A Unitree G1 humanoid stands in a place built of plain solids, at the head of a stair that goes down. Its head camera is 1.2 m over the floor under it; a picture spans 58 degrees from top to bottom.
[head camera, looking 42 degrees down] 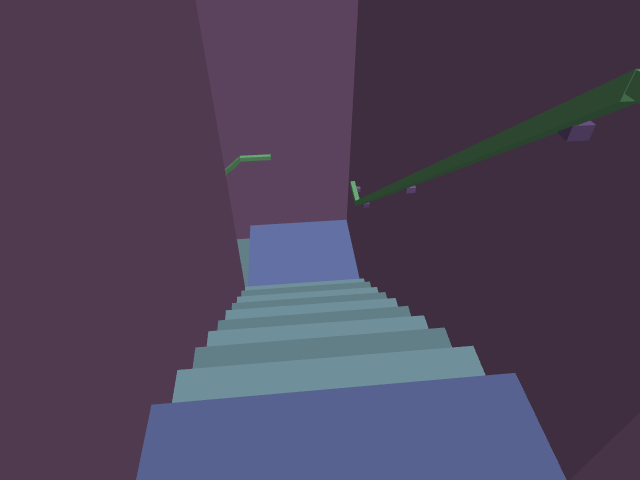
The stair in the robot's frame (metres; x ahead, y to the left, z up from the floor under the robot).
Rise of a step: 0.20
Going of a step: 0.23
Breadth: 1.10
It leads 5 degrees to the left of straight ahead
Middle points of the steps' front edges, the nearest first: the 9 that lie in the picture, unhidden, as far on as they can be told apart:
0.67 -0.05 0.00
0.90 -0.03 -0.19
1.13 -0.01 -0.39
1.35 0.01 -0.59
1.58 0.03 -0.79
1.80 0.05 -0.98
2.03 0.07 -1.18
2.25 0.09 -1.37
2.49 0.12 -1.57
